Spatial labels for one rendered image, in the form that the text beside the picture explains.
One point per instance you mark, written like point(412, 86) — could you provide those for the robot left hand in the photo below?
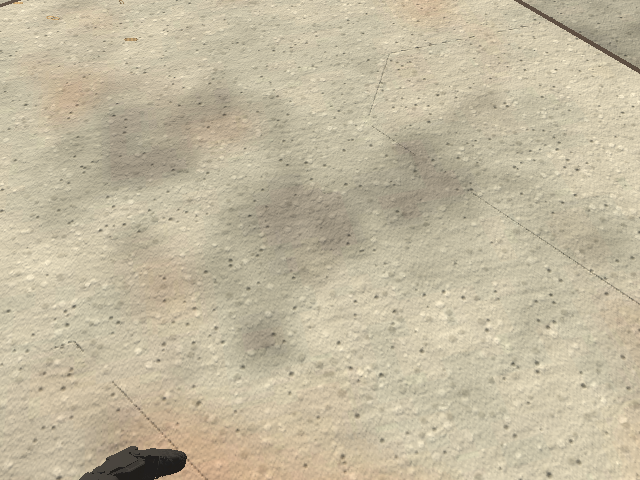
point(134, 464)

